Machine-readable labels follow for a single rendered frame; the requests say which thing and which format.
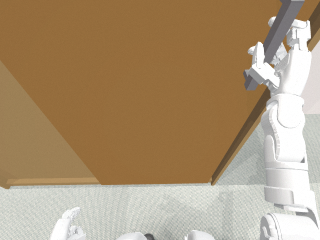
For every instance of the handle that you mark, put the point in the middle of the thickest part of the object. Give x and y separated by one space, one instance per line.
281 25

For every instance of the robot right hand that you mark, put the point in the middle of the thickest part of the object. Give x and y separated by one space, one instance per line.
292 68

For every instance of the robot right thigh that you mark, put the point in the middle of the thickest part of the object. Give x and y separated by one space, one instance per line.
198 235

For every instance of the right robot upper arm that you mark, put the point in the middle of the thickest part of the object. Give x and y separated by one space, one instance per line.
277 226

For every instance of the wardrobe door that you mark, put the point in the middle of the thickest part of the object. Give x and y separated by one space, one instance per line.
144 91
30 146

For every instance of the right robot forearm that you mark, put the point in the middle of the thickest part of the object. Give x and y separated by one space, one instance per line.
285 157

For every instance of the robot left hand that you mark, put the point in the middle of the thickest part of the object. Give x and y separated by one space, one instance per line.
63 230

